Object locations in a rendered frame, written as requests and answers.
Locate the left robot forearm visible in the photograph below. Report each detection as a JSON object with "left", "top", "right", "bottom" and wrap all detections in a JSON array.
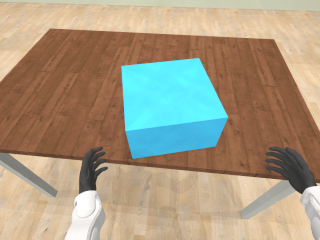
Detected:
[{"left": 64, "top": 190, "right": 106, "bottom": 240}]

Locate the table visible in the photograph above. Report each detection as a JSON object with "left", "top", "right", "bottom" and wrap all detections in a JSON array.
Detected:
[{"left": 0, "top": 28, "right": 320, "bottom": 219}]

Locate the robot left hand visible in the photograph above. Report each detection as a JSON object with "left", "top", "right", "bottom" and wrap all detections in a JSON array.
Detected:
[{"left": 79, "top": 146, "right": 108, "bottom": 194}]

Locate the right robot forearm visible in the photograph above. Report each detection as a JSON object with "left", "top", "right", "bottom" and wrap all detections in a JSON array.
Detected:
[{"left": 300, "top": 186, "right": 320, "bottom": 240}]

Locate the robot right hand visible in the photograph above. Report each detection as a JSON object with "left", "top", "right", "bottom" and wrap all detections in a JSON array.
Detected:
[{"left": 265, "top": 146, "right": 317, "bottom": 194}]

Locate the carton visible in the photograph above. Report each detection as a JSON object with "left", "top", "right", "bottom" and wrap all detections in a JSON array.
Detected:
[{"left": 121, "top": 58, "right": 228, "bottom": 159}]

